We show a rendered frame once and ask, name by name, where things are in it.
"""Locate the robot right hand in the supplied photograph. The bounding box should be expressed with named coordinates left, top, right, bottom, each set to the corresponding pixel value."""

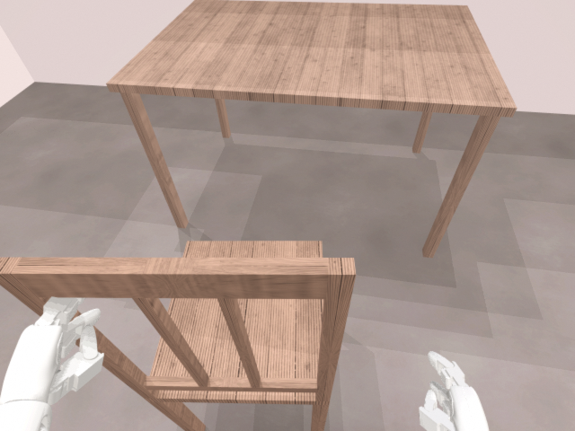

left=419, top=351, right=489, bottom=431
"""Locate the robot left hand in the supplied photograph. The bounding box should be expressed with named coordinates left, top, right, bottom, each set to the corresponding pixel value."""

left=0, top=296, right=104, bottom=405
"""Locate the table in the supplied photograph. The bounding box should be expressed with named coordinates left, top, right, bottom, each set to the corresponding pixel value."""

left=106, top=0, right=517, bottom=258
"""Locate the chair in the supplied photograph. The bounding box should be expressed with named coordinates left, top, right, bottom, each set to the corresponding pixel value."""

left=0, top=241, right=356, bottom=431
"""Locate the robot left forearm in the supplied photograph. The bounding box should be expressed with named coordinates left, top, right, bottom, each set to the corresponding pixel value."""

left=0, top=400, right=52, bottom=431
